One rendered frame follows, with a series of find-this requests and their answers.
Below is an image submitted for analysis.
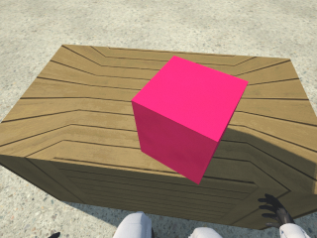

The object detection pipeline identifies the robot right forearm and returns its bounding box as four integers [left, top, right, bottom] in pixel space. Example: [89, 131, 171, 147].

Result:
[279, 223, 311, 238]

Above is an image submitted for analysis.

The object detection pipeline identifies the right robot hand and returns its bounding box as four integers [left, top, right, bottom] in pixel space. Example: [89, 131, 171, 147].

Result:
[258, 193, 295, 229]

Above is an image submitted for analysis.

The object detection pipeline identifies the robot right thigh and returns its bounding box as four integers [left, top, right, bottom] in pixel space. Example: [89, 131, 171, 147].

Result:
[188, 227, 223, 238]

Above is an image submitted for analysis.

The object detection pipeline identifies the carton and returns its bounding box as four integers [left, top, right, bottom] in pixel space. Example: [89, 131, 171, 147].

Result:
[131, 56, 249, 184]

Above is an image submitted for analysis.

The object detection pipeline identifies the robot left thigh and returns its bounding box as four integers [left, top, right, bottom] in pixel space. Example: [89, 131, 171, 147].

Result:
[113, 212, 152, 238]

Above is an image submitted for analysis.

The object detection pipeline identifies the pedestal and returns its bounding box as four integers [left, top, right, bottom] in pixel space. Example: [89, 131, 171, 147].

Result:
[0, 44, 317, 230]

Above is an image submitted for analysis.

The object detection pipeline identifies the robot thigh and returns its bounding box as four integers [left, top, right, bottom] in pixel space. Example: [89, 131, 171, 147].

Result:
[113, 212, 152, 238]
[188, 227, 223, 238]

